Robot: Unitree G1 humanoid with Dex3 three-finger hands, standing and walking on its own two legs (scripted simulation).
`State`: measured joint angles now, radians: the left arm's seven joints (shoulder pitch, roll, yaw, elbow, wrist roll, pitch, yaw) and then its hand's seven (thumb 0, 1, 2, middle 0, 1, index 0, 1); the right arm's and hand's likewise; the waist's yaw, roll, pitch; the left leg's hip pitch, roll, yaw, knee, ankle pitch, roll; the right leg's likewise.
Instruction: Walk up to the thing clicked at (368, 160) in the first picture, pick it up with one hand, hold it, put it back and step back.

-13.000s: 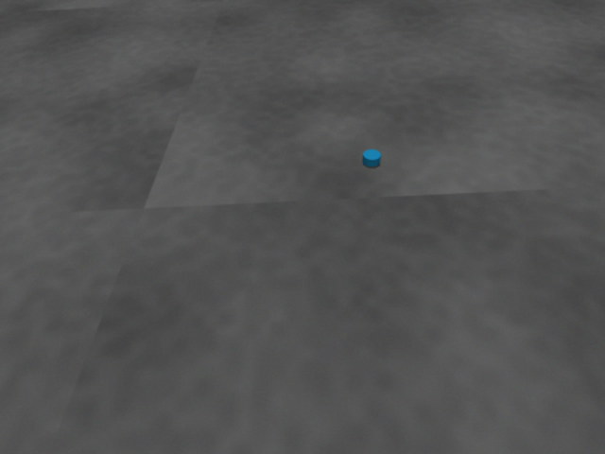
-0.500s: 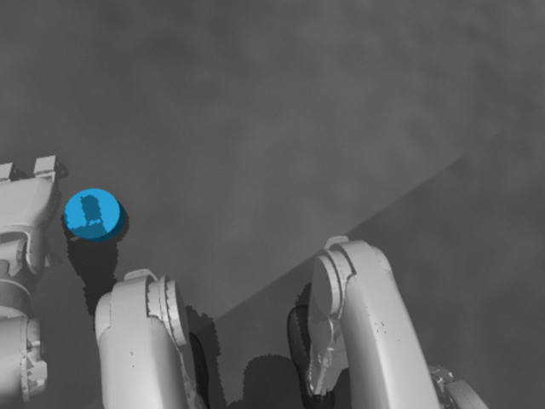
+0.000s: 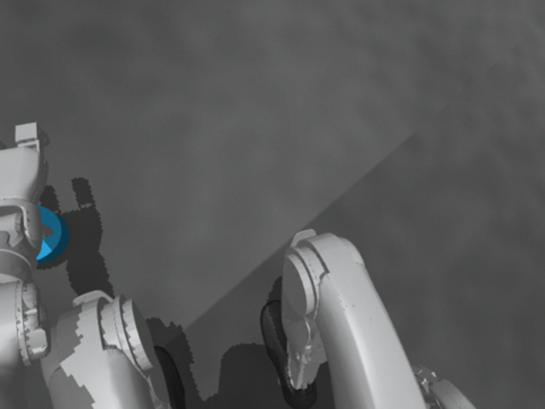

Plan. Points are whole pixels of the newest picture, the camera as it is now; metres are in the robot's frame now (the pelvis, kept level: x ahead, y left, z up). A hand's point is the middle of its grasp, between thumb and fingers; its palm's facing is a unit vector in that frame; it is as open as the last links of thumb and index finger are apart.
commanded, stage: approach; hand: left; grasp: from above
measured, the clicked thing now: (34, 235) +0.44 +0.30 -0.29
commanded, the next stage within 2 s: close in in 0.36 s
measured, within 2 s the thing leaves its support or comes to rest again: neither
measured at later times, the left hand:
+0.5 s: hand (12, 265) +0.38 +0.29 -0.19, palm faces -0.35 -0.16 -0.92, open 14.0 cm
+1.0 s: hand (30, 239) +0.42 +0.29 -0.25, palm faces -0.50 -0.15 -0.85, open 14.1 cm
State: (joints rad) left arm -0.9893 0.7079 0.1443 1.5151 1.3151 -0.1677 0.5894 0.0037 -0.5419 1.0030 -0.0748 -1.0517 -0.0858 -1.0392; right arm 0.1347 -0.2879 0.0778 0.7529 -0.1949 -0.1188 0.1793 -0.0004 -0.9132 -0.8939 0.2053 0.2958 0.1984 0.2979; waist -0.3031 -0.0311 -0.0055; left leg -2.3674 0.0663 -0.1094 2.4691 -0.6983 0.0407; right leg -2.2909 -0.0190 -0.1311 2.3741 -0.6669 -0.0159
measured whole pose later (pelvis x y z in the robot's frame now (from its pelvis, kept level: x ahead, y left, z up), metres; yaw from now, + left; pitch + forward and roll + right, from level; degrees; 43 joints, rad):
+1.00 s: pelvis +0.00 +0.00 -0.01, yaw -1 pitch +30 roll -9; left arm -0.92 0.82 0.16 1.57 1.26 -0.28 0.53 0.00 -0.52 0.97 -0.07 -1.04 -0.08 -1.03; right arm 0.15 -0.30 0.17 0.75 -0.22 -0.14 0.23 0.00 -0.91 -0.90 0.21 0.30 0.20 0.30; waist -0.30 -0.08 0.11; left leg -2.36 0.06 -0.15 2.52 -0.71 0.03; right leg -2.27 -0.01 -0.16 2.40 -0.67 -0.02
